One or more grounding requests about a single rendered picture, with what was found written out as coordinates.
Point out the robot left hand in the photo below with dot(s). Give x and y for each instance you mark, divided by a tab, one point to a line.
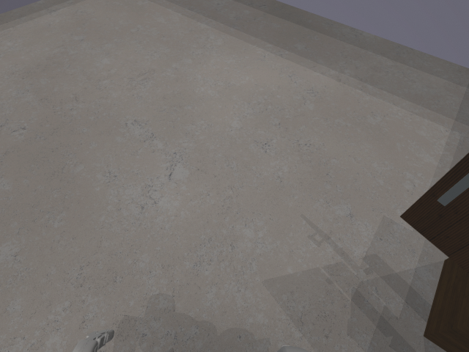
94	341

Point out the handle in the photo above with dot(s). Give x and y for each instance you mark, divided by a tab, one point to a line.
455	191

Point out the cupboard door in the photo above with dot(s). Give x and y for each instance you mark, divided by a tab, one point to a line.
446	227

